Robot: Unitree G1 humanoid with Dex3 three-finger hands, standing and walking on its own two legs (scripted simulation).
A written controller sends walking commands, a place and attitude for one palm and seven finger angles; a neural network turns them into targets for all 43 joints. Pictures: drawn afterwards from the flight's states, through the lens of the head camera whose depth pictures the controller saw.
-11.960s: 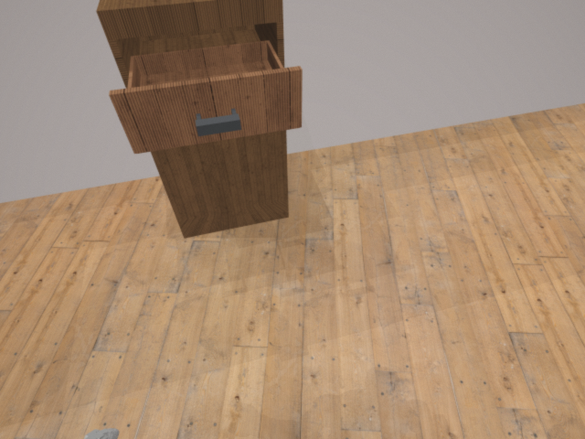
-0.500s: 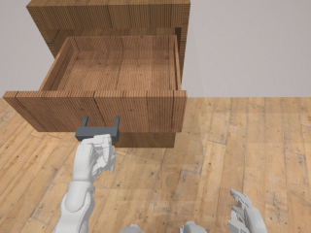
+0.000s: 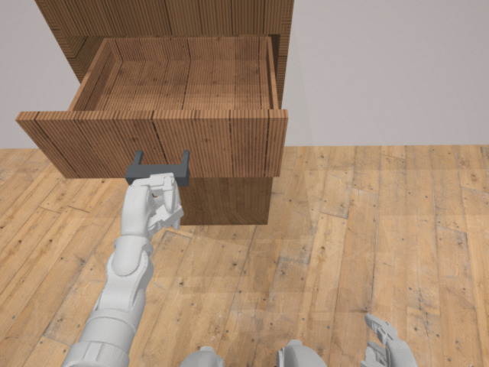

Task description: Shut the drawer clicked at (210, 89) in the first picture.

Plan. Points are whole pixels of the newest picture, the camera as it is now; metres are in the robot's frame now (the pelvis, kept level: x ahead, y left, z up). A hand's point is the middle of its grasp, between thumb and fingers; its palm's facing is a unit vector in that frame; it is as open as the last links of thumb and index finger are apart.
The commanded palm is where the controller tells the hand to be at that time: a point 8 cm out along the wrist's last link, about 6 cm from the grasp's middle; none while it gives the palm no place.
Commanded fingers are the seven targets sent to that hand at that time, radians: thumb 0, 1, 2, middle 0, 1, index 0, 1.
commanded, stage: push the drawer shut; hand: left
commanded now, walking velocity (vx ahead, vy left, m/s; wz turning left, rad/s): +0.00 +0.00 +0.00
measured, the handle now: (160, 165) +0.44 +0.16 +0.06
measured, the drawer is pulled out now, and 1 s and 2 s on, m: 0.24 0.12 0.00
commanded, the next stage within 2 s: none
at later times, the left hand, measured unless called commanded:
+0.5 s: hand (184, 172) +0.43 +0.12 +0.05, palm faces +0.03 -1.00 -0.04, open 3.0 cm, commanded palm +0.41 +0.17 +0.06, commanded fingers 0.00 0.90 0.90 -1.40 -1.60 -1.40 -1.60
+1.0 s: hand (185, 147) +0.48 +0.12 +0.05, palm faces +0.02 -1.00 -0.03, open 3.0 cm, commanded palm +0.47 +0.18 +0.06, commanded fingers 0.00 0.90 0.90 -1.40 -1.60 -1.40 -1.60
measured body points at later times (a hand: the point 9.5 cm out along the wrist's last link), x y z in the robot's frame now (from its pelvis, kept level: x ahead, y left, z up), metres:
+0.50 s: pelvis +0.00 +0.01 +0.00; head +0.08 +0.00 +0.44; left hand +0.42 +0.17 +0.06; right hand +0.07 -0.25 -0.12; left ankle +0.01 +0.11 -0.68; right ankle +0.04 -0.09 -0.68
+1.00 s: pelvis +0.00 +0.01 -0.01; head +0.10 +0.00 +0.43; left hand +0.48 +0.18 +0.06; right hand +0.03 -0.26 -0.13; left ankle +0.01 +0.11 -0.68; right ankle +0.04 -0.09 -0.68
